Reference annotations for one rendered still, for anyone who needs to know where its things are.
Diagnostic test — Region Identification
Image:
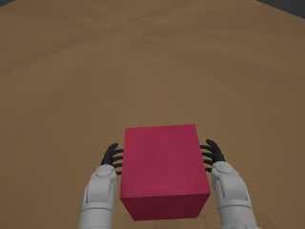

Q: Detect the left robot forearm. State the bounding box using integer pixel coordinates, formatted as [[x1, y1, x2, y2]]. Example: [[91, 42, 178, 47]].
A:
[[78, 164, 117, 229]]

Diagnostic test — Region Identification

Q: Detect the right robot forearm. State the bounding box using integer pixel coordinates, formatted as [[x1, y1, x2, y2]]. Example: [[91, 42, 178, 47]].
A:
[[212, 161, 261, 229]]

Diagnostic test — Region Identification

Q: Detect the right robot hand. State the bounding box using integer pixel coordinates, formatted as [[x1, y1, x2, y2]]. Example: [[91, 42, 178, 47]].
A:
[[200, 139, 226, 173]]

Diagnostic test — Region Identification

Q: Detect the carton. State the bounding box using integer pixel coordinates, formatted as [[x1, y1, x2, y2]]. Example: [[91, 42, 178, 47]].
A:
[[119, 124, 211, 221]]

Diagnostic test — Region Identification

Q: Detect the left robot hand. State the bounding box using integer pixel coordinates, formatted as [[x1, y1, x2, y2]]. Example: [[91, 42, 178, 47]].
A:
[[100, 142, 124, 175]]

